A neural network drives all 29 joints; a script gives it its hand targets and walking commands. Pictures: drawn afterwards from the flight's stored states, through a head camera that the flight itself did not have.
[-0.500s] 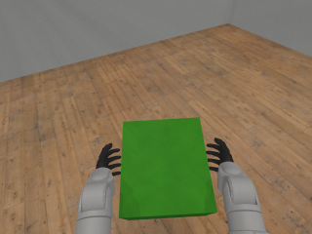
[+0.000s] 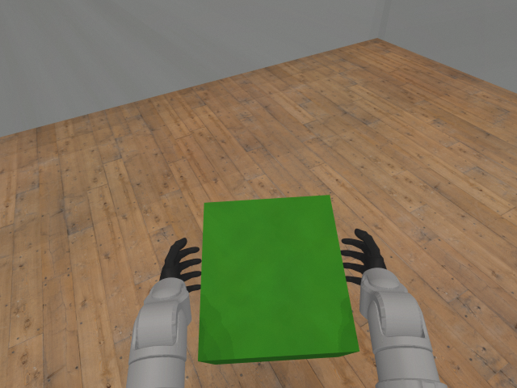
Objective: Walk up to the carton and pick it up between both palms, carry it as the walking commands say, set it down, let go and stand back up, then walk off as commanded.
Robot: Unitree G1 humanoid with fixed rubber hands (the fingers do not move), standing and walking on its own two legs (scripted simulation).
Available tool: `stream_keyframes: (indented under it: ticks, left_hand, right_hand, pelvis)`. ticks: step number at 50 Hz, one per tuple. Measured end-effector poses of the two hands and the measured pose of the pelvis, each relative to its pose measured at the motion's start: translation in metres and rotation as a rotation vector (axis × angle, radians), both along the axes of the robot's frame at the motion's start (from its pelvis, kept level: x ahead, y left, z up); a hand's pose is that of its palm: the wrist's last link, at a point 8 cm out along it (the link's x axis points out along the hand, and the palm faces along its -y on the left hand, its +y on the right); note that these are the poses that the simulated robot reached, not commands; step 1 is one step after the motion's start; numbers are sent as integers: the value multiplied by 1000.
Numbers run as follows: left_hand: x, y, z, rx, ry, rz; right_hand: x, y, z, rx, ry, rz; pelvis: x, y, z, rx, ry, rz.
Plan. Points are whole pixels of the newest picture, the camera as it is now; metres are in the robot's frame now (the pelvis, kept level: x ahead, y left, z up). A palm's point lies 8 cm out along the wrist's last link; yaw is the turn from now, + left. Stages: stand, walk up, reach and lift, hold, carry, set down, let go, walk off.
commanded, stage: carry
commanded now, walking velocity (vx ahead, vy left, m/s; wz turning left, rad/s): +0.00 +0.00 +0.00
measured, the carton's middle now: (271, 280) +0.33 +0.00 -0.04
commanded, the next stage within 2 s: none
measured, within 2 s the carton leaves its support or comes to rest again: neither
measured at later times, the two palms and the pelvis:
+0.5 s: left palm (169, 288) +0.27 +0.16 +0.04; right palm (371, 279) +0.27 -0.15 +0.04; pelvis -0.01 +0.01 +0.00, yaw +0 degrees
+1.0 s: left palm (166, 289) +0.26 +0.16 +0.05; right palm (373, 280) +0.27 -0.15 +0.05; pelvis -0.01 +0.01 +0.00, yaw +0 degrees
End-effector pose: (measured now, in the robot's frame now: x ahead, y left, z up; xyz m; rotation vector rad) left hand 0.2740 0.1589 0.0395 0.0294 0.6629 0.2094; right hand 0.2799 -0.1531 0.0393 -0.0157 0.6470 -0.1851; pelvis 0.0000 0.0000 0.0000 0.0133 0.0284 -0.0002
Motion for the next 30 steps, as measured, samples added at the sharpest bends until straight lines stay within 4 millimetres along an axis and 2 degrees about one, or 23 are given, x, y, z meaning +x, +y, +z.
stream_keyframes:
  ticks: [30]
  left_hand:
    - [-6, 5, 4, 0, -5, -4]
  right_hand:
    - [-8, 5, 4, 4, -8, -7]
  pelvis:
    - [-6, 7, 1, -3, -1, -4]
